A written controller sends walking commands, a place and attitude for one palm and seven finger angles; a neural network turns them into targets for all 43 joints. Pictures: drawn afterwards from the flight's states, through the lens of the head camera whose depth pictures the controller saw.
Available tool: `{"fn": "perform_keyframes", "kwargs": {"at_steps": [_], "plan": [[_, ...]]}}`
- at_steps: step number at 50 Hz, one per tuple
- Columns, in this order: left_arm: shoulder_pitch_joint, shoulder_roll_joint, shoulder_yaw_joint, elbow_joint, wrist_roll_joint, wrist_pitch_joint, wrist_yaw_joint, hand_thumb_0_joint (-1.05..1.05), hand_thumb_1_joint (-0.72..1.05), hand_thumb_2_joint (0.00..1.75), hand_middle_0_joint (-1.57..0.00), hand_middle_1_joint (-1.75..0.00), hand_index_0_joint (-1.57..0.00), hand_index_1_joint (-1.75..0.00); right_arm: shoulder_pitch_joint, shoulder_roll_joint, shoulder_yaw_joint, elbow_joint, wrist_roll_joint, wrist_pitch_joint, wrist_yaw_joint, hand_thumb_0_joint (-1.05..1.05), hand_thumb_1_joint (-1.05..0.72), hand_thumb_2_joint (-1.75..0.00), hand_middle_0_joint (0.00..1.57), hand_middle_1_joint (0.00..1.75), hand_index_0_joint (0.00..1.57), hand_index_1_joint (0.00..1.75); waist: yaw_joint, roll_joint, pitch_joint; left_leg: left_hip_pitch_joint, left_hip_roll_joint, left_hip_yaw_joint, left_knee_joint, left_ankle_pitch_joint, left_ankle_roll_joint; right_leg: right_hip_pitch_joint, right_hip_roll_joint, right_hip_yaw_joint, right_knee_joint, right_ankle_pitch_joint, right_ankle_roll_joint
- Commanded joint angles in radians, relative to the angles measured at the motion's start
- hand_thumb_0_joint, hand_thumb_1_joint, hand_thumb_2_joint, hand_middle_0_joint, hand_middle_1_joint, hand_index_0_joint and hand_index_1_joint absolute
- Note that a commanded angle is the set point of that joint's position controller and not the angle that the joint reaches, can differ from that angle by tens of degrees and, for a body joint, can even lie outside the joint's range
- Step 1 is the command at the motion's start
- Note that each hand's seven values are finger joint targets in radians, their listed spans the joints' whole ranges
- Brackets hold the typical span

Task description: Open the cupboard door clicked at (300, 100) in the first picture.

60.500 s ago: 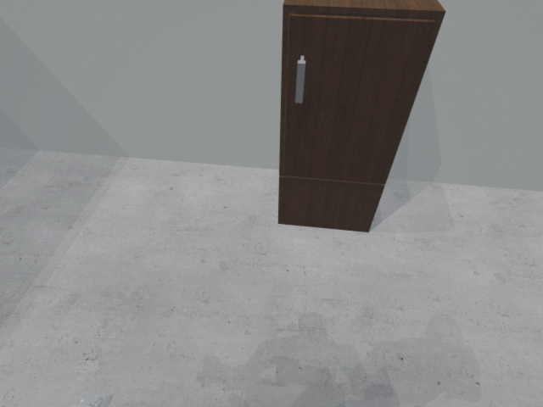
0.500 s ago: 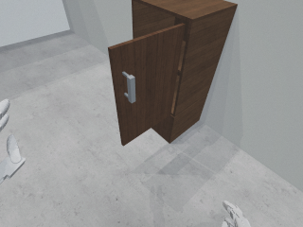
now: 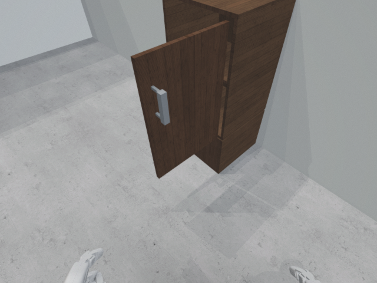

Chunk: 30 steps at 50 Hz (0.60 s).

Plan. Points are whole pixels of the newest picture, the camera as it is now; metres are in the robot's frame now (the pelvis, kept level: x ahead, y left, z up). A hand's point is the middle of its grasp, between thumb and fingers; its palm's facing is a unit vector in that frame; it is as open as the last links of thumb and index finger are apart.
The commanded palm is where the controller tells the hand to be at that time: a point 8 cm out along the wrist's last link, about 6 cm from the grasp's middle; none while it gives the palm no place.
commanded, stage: let the arm hang, fingers relaxed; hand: left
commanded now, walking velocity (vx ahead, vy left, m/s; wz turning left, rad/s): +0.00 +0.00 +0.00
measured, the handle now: (159, 105) +0.65 +0.12 +0.01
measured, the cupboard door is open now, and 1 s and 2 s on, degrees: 89 89 89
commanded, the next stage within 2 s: look to check the result in 0.88 s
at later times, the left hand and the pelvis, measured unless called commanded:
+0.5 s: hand out of the picture -0.01 +0.21 -0.15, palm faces +0.03 -0.95 -0.30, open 7.4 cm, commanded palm none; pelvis -0.01 -0.01 +0.01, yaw +0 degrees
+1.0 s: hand out of the picture +0.05 +0.19 -0.15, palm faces +0.01 -0.97 -0.25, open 7.4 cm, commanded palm none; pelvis +0.01 -0.01 +0.02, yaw +0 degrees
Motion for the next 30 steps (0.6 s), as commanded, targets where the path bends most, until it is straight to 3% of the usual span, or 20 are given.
{"fn": "perform_keyframes", "kwargs": {"at_steps": [1, 2, 4, 5, 7, 9, 10, 14, 15, 23, 30], "plan": [[-0.037, 0.165, 0.03, 0.055, -0.012, -0.048, 0.02, 0.0, 0.9, 0.9, -0.2, -0.3, -0.2, -0.3, -0.006, -0.117, -0.021, -0.016, -0.016, 0.008, -0.003, 0.0, -0.9, -0.9, 0.2, 0.3, 0.2, 0.3, 0.023, 0.017, 0.029, 0.018, 0.092, -0.131, -0.153, 0.116, 0.037, 0.017, -0.098, 0.154, -0.209, -0.011, -0.03], [-0.023, 0.158, 0.024, 0.104, -0.014, -0.048, 0.02, 0.0, 0.9, 0.9, -0.2, -0.3, -0.2, -0.3, -0.011, -0.113, -0.016, 0.003, -0.016, 0.009, -0.005, 0.0, -0.9, -0.9, 0.2, 0.3, 0.2, 0.3, 0.031, 0.082, 0.026, -0.001, 0.099, -0.14, -0.188, 0.079, 0.036, 0.053, -0.088, 0.157, -0.215, -0.017, -0.023], [0.008, 0.152, 0.017, 0.196, -0.019, -0.054, 0.022, 0.0, 0.9, 0.9, -0.2, -0.3, -0.2, -0.3, 0.004, -0.092, -0.009, 0.039, -0.011, 0.012, -0.009, 0.0, -0.9, -0.9, 0.2, 0.3, 0.2, 0.3, 0.038, 0.111, -0.001, 0.0, 0.088, -0.129, -0.2, 0.041, 0.029, 0.108, -0.092, 0.167, -0.241, -0.007, -0.025], [0.01, 0.155, 0.016, 0.231, -0.02, -0.057, 0.024, 0.0, 0.9, 0.9, -0.2, -0.3, -0.2, -0.3, 0.02, -0.092, -0.01, 0.054, -0.007, 0.016, -0.012, 0.0, -0.9, -0.9, 0.2, 0.3, 0.2, 0.3, 0.035, 0.078, -0.002, 0.019, 0.086, -0.12, -0.192, 0.035, 0.024, 0.108, -0.095, 0.166, -0.263, -0.023, -0.027], [0.019, 0.131, 0.026, 0.285, -0.019, -0.06, 0.025, 0.0, 0.9, 0.9, -0.2, -0.3, -0.2, -0.3, 0.057, -0.07, -0.014, 0.092, -0.011, 0.02, -0.016, 0.0, -0.9, -0.9, 0.2, 0.3, 0.2, 0.3, 0.031, 0.104, -0.032, 0.037, 0.081, -0.106, -0.188, -0.002, 0.023, 0.123, -0.107, 0.17, -0.297, -0.054, -0.035], [0.012, 0.137, 0.021, 0.333, -0.023, -0.062, 0.025, 0.0, 0.9, 0.9, -0.2, -0.3, -0.2, -0.3, 0.085, -0.066, -0.015, 0.128, -0.01, 0.024, -0.017, 0.0, -0.9, -0.9, 0.2, 0.3, 0.2, 0.3, 0.027, 0.086, -0.025, 0.053, 0.079, -0.098, -0.185, -0.011, 0.021, 0.108, -0.113, 0.173, -0.324, -0.089, -0.04], [0.006, 0.145, 0.023, 0.352, -0.023, -0.064, 0.026, 0.0, 0.9, 0.9, -0.2, -0.3, -0.2, -0.3, 0.102, -0.071, -0.021, 0.137, -0.006, 0.027, -0.018, 0.0, -0.9, -0.9, 0.2, 0.3, 0.2, 0.3, 0.024, 0.024, -0.016, 0.068, 0.08, -0.096, -0.176, -0.004, 0.022, 0.095, -0.115, 0.167, -0.342, -0.108, -0.041], [-0.012, 0.141, 0.02, 0.418, -0.025, -0.062, 0.027, 0.0, 0.9, 0.9, -0.2, -0.3, -0.2, -0.3, 0.151, -0.069, -0.023, 0.197, -0.006, 0.031, -0.022, 0.0, -0.9, -0.9, 0.2, 0.3, 0.2, 0.3, 0.016, -0.04, 0.051, 0.08, 0.082, -0.091, -0.178, -0.004, 0.024, 0.036, -0.118, 0.162, -0.378, -0.172, -0.044], [-0.009, 0.143, 0.02, 0.431, -0.025, -0.06, 0.029, 0.0, 0.9, 0.9, -0.2, -0.3, -0.2, -0.3, 0.151, -0.07, -0.025, 0.204, -0.005, 0.033, -0.021, 0.0, -0.9, -0.9, 0.2, 0.3, 0.2, 0.3, 0.018, -0.039, 0.079, 0.08, 0.083, -0.088, -0.18, -0.005, 0.025, 0.012, -0.116, 0.16, -0.386, -0.191, -0.044], [-0.01, 0.139, 0.024, 0.48, -0.025, -0.053, 0.032, 0.0, 0.9, 0.9, -0.2, -0.3, -0.2, -0.3, 0.184, -0.058, -0.025, 0.251, -0.011, 0.032, -0.024, 0.0, -0.9, -0.9, 0.2, 0.3, 0.2, 0.3, 0.022, -0.053, 0.106, 0.047, 0.089, -0.104, -0.221, -0.05, 0.032, 0.018, -0.104, 0.15, -0.364, -0.211, -0.04], [-0.018, 0.135, 0.028, 0.486, -0.023, -0.057, 0.034, 0.0, 0.9, 0.9, -0.2, -0.3, -0.2, -0.3, 0.161, -0.058, -0.026, 0.254, -0.01, 0.022, -0.025, 0.0, -0.9, -0.9, 0.2, 0.3, 0.2, 0.3, 0.034, -0.025, 0.089, 0.028, 0.097, -0.116, -0.26, -0.028, 0.034, 0.074, -0.095, 0.141, -0.326, -0.127, -0.034]]}}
